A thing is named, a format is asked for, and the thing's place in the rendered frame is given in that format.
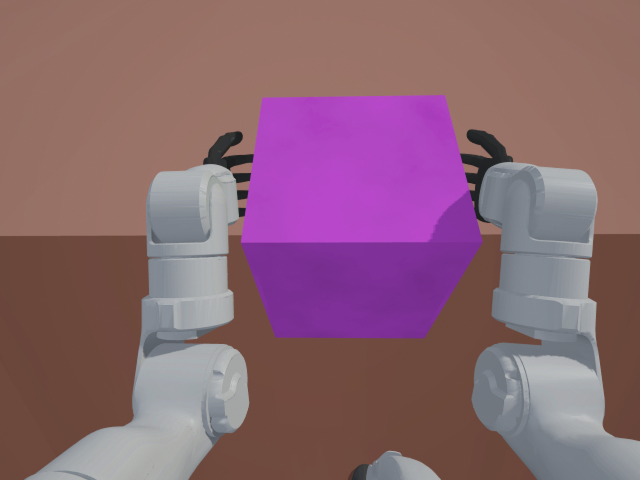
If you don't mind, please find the robot right upper arm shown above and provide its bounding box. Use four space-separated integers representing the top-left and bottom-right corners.
472 343 640 480

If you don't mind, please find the right robot forearm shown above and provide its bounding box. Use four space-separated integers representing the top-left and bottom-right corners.
479 162 605 419

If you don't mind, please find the robot right thigh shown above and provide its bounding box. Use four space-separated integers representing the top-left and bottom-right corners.
366 456 441 480

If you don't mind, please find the carton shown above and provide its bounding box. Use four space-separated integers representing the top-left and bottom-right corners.
241 95 483 338

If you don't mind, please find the robot right shin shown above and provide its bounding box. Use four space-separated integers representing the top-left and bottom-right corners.
376 451 402 462

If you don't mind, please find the left robot hand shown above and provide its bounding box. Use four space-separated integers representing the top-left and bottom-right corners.
203 131 254 217

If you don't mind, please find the left robot forearm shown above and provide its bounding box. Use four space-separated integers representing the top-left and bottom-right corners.
132 164 239 414

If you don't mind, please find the right robot hand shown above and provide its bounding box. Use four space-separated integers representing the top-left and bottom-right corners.
460 129 513 223

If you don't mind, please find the robot left upper arm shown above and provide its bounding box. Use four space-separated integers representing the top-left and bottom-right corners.
24 343 249 480

